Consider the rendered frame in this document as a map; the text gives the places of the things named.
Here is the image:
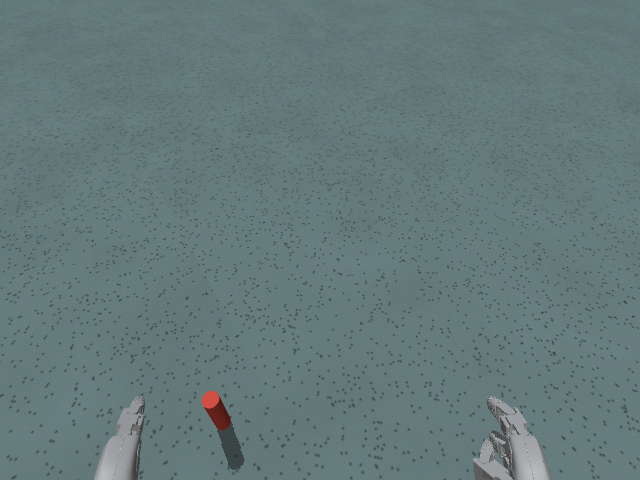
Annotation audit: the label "can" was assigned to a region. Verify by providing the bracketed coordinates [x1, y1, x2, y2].
[202, 391, 231, 430]

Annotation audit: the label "left robot hand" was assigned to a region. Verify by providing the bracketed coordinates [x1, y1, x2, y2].
[94, 396, 145, 480]

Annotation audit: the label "right robot hand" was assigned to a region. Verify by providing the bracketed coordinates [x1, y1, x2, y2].
[473, 396, 552, 480]

